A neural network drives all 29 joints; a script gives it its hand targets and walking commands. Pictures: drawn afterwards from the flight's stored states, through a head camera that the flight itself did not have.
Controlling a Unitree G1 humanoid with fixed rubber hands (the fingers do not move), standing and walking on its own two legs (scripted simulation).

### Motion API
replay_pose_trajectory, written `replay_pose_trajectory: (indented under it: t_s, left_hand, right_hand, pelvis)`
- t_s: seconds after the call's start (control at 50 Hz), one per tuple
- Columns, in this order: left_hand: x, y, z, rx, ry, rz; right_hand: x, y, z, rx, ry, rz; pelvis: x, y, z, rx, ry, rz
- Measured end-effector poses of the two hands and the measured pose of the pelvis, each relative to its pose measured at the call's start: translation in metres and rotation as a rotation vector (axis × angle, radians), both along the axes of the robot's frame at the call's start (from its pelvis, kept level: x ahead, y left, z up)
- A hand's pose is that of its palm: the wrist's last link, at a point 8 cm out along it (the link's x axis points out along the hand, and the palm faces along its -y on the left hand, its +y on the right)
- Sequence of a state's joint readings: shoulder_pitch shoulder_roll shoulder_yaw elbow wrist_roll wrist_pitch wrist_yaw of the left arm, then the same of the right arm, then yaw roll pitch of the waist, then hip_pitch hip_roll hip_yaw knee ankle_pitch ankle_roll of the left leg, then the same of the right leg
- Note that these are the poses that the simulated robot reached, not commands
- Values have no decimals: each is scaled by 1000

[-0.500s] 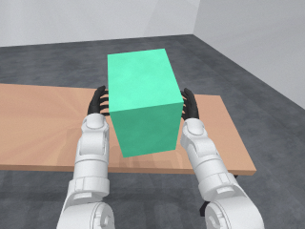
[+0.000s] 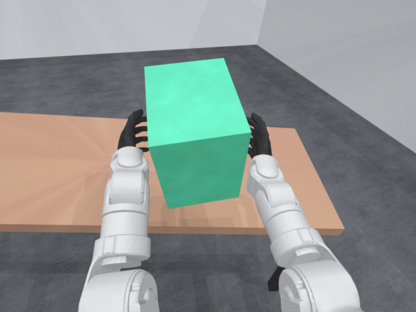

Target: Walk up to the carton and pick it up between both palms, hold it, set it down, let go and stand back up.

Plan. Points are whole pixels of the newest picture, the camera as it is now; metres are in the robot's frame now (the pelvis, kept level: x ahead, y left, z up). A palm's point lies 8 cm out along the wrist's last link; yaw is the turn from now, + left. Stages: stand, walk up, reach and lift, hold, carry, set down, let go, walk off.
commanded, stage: reach and lift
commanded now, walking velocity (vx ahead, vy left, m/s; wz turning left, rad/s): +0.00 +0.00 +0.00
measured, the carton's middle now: (194, 136) +0.44 +0.00 +0.13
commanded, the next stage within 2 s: hold in 0.34 s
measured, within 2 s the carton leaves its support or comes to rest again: neither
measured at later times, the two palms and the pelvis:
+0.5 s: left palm (128, 146) +0.37 +0.12 +0.16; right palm (260, 152) +0.37 -0.12 +0.15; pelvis +0.01 +0.00 +0.00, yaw +0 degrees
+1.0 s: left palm (120, 146) +0.35 +0.13 +0.18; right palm (260, 150) +0.35 -0.11 +0.17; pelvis -0.01 -0.01 +0.00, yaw +1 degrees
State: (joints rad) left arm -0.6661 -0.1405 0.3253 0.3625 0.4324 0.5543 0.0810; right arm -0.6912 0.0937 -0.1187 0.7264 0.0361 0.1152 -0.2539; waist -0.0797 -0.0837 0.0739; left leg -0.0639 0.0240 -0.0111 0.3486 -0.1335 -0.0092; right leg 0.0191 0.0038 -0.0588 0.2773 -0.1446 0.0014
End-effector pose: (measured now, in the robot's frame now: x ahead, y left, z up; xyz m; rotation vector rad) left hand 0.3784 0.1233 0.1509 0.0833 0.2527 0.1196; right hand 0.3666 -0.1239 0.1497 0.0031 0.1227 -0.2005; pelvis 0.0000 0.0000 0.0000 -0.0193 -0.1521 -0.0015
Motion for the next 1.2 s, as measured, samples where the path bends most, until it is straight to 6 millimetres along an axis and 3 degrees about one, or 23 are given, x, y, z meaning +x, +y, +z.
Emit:
replay_pose_trajectory:
  t_s: [0.5, 0.96, 1.2]
  left_hand:
    - [-4, 1, 12, 19, -26, 14]
    - [-25, 9, 31, 4, -37, 41]
    - [-27, 9, 28, 3, -22, 35]
  right_hand:
    - [-1, 1, 5, 28, -44, 5]
    - [-14, 9, 23, 21, -72, 37]
    - [-17, 9, 21, 24, -71, 35]
  pelvis:
    - [10, 0, -1, -2, -52, 8]
    - [-6, -7, -2, 4, -94, 11]
    - [-10, -6, -2, 5, -91, 9]
